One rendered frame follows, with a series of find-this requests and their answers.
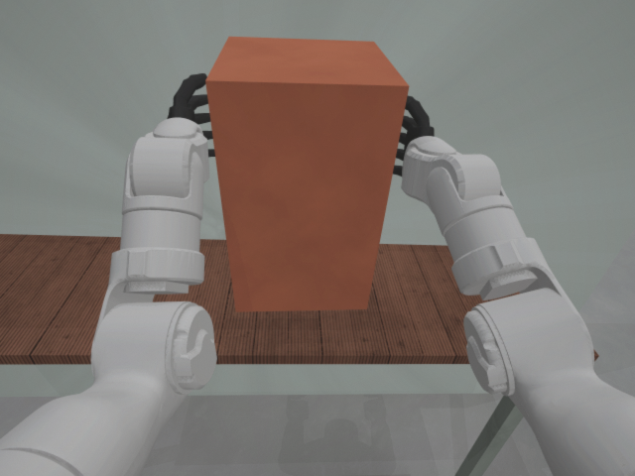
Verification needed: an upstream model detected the right robot forearm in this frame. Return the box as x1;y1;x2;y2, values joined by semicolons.
401;136;594;368

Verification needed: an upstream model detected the robot right upper arm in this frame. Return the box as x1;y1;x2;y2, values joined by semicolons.
463;288;635;476

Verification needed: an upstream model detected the robot left upper arm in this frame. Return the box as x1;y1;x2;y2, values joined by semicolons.
0;301;217;476

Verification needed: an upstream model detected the carton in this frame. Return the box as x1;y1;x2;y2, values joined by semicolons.
205;37;409;312

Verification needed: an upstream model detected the left robot forearm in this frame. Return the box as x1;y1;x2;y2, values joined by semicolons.
91;117;209;377

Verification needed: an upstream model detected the left robot hand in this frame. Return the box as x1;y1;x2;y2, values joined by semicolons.
167;73;215;157

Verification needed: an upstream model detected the table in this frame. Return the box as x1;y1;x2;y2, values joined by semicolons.
0;234;599;476

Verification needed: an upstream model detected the right robot hand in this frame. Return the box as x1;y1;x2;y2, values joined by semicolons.
393;96;435;177

